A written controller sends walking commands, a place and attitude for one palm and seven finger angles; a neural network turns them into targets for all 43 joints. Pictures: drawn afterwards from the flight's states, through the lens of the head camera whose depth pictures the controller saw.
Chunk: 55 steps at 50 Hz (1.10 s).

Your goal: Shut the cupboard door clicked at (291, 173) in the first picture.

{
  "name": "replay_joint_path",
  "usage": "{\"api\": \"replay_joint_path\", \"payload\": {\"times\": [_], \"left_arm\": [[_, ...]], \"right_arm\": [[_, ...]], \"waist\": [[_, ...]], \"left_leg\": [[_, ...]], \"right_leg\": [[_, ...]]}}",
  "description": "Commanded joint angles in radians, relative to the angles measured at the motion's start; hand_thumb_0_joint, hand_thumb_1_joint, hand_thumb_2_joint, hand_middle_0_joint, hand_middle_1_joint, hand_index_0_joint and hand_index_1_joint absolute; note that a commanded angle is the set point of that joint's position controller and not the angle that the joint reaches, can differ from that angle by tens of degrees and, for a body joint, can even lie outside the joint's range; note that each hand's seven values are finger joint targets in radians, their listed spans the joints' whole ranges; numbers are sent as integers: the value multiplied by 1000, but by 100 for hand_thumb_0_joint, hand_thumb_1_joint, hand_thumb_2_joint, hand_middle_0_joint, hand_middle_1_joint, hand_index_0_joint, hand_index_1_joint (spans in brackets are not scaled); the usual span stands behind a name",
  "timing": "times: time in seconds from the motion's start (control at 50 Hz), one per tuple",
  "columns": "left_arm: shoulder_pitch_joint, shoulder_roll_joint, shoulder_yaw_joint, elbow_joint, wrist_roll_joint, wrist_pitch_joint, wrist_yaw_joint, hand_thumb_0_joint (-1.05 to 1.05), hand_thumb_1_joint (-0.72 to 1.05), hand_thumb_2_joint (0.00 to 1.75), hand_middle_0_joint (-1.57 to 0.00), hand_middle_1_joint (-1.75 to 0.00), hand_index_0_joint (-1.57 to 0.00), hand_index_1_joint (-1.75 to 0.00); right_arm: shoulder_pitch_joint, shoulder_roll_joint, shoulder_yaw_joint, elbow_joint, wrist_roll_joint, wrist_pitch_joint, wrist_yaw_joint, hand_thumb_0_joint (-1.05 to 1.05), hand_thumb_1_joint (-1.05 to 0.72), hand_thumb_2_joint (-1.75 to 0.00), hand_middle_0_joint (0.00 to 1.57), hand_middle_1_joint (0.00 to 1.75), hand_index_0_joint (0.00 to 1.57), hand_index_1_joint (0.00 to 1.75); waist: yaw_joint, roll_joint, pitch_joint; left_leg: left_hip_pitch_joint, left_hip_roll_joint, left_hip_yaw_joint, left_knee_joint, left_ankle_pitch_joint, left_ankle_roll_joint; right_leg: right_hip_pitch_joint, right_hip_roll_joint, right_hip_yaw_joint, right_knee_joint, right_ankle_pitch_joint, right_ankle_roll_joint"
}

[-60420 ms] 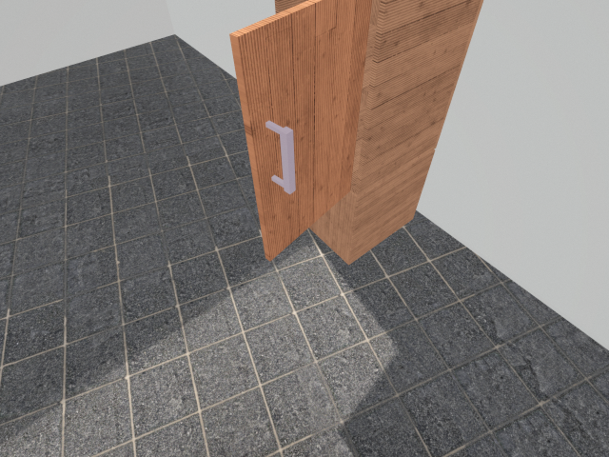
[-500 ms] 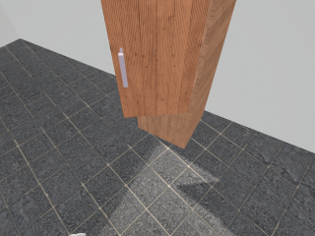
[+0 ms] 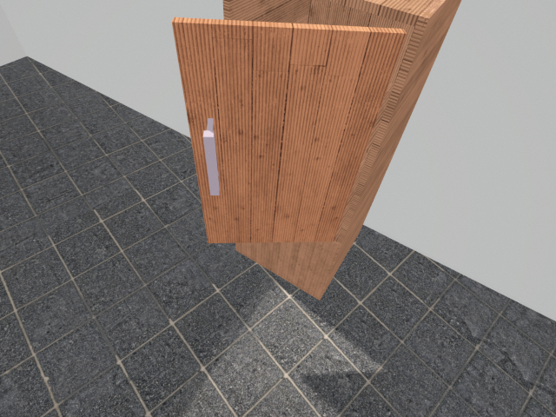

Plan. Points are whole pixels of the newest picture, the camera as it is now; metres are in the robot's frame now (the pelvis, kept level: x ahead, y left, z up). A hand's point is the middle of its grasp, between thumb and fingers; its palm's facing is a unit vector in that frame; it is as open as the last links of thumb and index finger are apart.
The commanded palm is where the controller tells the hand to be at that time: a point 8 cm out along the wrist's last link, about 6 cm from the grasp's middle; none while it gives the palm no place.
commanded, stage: take the last steps up to it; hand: left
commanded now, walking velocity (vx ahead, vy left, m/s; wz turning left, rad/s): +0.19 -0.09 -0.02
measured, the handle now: (212, 158) +0.57 +0.16 +0.01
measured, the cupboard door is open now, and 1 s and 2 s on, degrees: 36 36 36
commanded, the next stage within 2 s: come to a stop and stand still in 0.12 s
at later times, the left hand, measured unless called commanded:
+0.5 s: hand (219, 378) +0.20 +0.10 -0.15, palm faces +0.04 -0.97 -0.24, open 7.2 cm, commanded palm none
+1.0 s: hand out of the picture +0.08 +0.18 -0.17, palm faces +0.09 -0.97 -0.21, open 7.4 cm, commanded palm none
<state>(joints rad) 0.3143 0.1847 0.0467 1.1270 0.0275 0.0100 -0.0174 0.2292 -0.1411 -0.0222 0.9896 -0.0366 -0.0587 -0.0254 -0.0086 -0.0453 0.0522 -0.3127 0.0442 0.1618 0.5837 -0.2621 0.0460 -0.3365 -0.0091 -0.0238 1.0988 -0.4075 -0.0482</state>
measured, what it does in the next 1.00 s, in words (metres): steps on the spot: right foot, then left foot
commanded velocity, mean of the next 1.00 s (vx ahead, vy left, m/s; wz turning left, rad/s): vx -0.06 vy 0.05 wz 0.00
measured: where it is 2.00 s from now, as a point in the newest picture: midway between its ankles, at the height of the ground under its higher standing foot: outside the picture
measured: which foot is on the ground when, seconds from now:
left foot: down 0.00-0.30, up 0.32-0.78, down 0.80-1.00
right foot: up 0.00-0.28, down 0.30-0.80, up 0.82-0.98, down 1.00-1.00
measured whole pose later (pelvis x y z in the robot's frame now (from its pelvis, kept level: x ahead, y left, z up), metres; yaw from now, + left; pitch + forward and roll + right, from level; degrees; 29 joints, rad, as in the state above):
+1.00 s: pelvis +0.08 -0.01 +0.01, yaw +1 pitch +0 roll +1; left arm 0.27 0.22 0.04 1.06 0.02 0.05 0.01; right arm 0.23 -0.15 0.00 1.04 -0.02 0.03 -0.03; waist 0.04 -0.06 0.04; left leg -0.20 -0.01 0.03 0.47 -0.27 0.01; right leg -0.26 -0.02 0.01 0.60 -0.28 0.01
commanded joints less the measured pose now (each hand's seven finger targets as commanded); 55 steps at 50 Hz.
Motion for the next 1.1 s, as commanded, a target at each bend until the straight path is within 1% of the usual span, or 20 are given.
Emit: {"api": "replay_joint_path", "payload": {"times": [0.0,0.16,0.22,0.24,0.28,0.3,0.36,0.4,0.46,0.54,0.7,0.74,0.76,0.78,0.82,0.86,0.94,1.0,1.02,1.08], "left_arm": [[-1,34,16,-83,2,-22,1,0,90,90,-20,-30,-20,-30],[-97,24,10,-124,-1,-15,-1,0,90,90,-20,-30,-20,-30],[-18,35,13,-96,0,-26,4,0,90,90,-20,-30,-20,-30],[39,65,17,-76,-2,-37,13,0,90,90,-20,-30,-20,-30],[76,178,21,-58,-5,-58,34,0,90,90,-20,-30,-20,-30],[37,183,10,-72,-6,-53,37,0,90,90,-20,-30,-20,-30],[-44,149,15,-85,-4,-42,63,0,90,90,-20,-30,-20,-30],[-37,151,25,-92,-3,-34,71,0,90,90,-20,-30,-20,-30],[-47,170,38,-105,-5,-21,78,0,90,90,-20,-30,-20,-30],[-103,169,38,-143,2,-14,76,0,90,90,-20,-30,-20,-30],[-120,192,47,-167,16,6,56,0,90,90,-20,-30,-20,-30],[-112,149,33,-166,-3,18,51,0,90,90,-20,-30,-20,-30],[-85,89,21,-175,-12,26,46,0,90,90,-20,-30,-20,-30],[-116,77,17,-184,-12,34,48,0,90,90,-20,-30,-20,-30],[-92,86,22,-163,-1,34,36,0,90,90,-20,-30,-20,-30],[-69,88,17,-135,-2,41,36,0,90,90,-20,-30,-20,-30],[-11,75,-2,-105,-12,14,37,0,90,90,-20,-30,-20,-30],[-3,117,-12,-73,-13,-16,48,0,90,90,-20,-30,-20,-30],[-29,128,-16,-77,-15,-16,47,0,90,90,-20,-30,-20,-30],[-25,83,-23,-55,-17,-23,52,0,90,90,-20,-30,-20,-30]], "right_arm": [[139,-156,-33,21,6,-8,-13,0,-90,-90,20,30,20,30],[124,-160,-49,40,5,18,1,0,-90,-90,20,30,20,30],[103,-163,-47,45,10,31,2,0,-90,-90,20,30,20,30],[105,-135,-40,53,16,31,5,0,-90,-90,20,30,20,30],[177,-53,-19,52,32,45,6,0,-90,-90,20,30,20,30],[192,-54,-21,63,37,59,2,0,-90,-90,20,30,20,30],[174,-88,-30,80,46,84,-10,0,-90,-90,20,30,20,30],[113,-96,-30,67,42,93,-8,0,-90,-90,20,30,20,30],[57,-101,-41,39,32,118,2,0,-90,-90,20,30,20,30],[34,-116,-50,5,22,136,18,0,-90,-90,20,30,20,30],[57,-116,-37,-10,27,93,25,0,-90,-90,20,30,20,30],[119,-155,-37,13,27,76,19,0,-90,-90,20,30,20,30],[83,-220,-50,-8,17,72,16,0,-90,-90,20,30,20,30],[9,-265,-49,-46,9,79,6,0,-90,-90,20,30,20,30],[-100,-223,-27,-59,3,68,-5,0,-90,-90,20,30,20,30],[-89,-197,-20,-42,10,66,-13,0,-90,-90,20,30,20,30],[-37,-186,-15,-9,21,60,-16,0,-90,-90,20,30,20,30],[32,-126,-11,16,40,52,-11,0,-90,-90,20,30,20,30],[50,-120,-10,29,41,52,-7,0,-90,-90,20,30,20,30],[60,-135,-10,63,34,47,-9,0,-90,-90,20,30,20,30]], "waist": [[0,132,-11],[-10,187,54],[35,143,10],[62,80,-17],[38,-182,-99],[23,-93,-108],[20,-219,-136],[40,-94,-154],[49,-26,-157],[26,-85,-133],[11,-162,-100],[-16,8,-110],[0,267,-65],[1,335,18],[57,188,37],[52,284,30],[59,184,-22],[8,11,-63],[-5,45,-56],[0,-86,-112]], "left_leg": [[156,275,-247,-372,232,87],[88,239,-140,-346,142,97],[58,183,-101,-216,118,49],[34,122,-55,-129,85,5],[-27,-6,-26,93,-313,-73],[44,7,-77,171,-383,-68],[-27,22,-154,305,-338,-74],[-88,-5,-166,390,-310,-86],[-139,-27,-182,498,-248,-102],[-129,-25,-195,519,-155,-113],[97,-34,-113,0,-100,-82],[265,17,-176,-237,-3,-71],[148,192,-397,-362,-76,-27],[-59,282,-463,-436,-72,40],[-118,205,-340,-402,-27,71],[-52,171,-290,-357,142,67],[89,133,-259,-258,271,60],[127,32,-194,-169,174,-27],[160,23,-198,-197,118,-35],[213,51,-194,-199,213,-35]], "right_leg": [[-194,-79,38,4,102,35],[-60,-61,-54,-411,185,52],[129,-11,-90,-564,275,51],[217,-45,-34,-644,359,51],[300,-349,278,-779,727,-68],[223,-380,263,-802,752,-114],[275,-362,219,-712,1083,-145],[317,-366,195,-689,1160,-159],[294,-376,165,-710,1069,-163],[167,-345,127,-774,748,-143],[53,-268,157,-801,167,-87],[-78,-172,89,-658,12,2],[-100,-69,6,-528,-40,58],[-42,-33,8,-451,-74,67],[42,-30,18,-348,31,58],[36,-14,37,-301,42,57],[107,-10,32,-561,127,60],[174,-131,193,-749,433,7],[137,-146,184,-758,366,0],[173,-97,139,-732,425,13]]}}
